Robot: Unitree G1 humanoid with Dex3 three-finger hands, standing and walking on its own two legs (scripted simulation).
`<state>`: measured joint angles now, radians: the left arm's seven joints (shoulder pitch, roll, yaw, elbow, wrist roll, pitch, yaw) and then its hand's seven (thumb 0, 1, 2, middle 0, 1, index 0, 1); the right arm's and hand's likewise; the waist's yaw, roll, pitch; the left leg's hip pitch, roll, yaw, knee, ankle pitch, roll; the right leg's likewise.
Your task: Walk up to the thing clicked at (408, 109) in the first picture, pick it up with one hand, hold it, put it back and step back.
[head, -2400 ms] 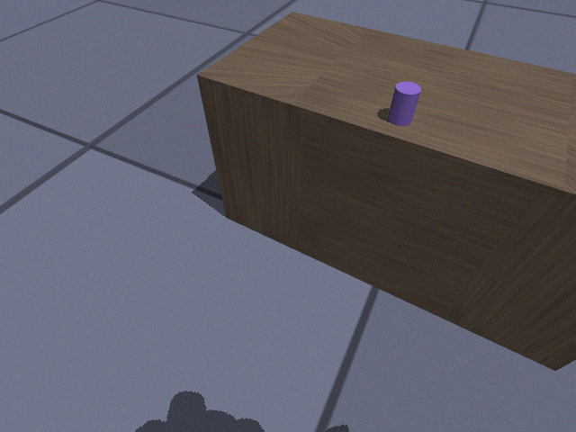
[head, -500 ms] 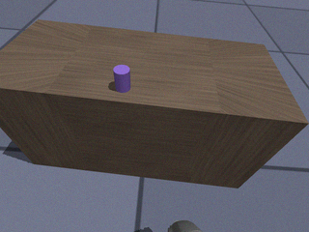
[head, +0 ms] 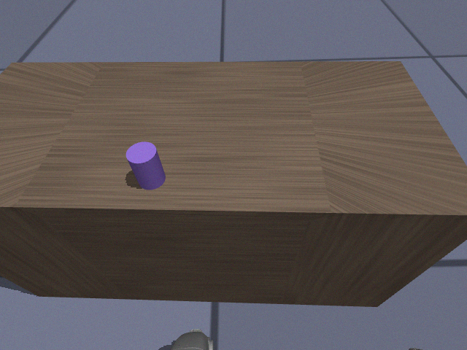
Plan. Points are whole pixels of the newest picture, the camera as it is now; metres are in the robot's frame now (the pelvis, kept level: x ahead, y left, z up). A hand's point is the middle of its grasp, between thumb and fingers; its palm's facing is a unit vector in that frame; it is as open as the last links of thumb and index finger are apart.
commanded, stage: walk up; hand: left
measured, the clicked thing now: (146, 166) +0.49 +0.23 -0.01
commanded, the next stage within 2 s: stand in 1.30 s
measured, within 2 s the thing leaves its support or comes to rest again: neither
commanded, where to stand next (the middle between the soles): +0.09 +0.02 m, yaw -1 degrees
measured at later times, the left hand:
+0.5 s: hand out of the picture +0.14 +0.28 -0.14, palm faces -0.06 -0.92 -0.38, open 7.4 cm
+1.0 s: hand out of the picture +0.15 +0.26 -0.14, palm faces -0.10 -0.94 -0.32, open 7.4 cm
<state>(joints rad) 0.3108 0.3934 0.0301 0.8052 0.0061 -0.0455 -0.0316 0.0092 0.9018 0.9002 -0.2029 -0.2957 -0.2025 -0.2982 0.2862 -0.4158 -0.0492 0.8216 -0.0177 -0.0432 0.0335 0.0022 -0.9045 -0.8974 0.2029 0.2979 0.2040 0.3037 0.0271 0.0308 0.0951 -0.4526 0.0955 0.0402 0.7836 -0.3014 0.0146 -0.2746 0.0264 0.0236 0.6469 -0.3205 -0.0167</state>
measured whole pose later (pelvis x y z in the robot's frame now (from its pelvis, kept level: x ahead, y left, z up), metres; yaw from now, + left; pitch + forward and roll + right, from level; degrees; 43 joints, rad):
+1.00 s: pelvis +0.04 +0.02 +0.02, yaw -4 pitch -3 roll +0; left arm 0.07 0.34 0.01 1.15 0.01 -0.01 -0.01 0.01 0.90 0.90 -0.20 -0.30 -0.20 -0.30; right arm 0.09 -0.35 -0.02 1.17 0.00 0.00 0.03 0.00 -0.90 -0.90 0.20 0.30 0.20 0.30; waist -0.02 0.00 0.07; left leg -0.19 0.06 0.12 0.37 -0.12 0.00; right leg -0.09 -0.01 0.06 0.36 -0.21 0.03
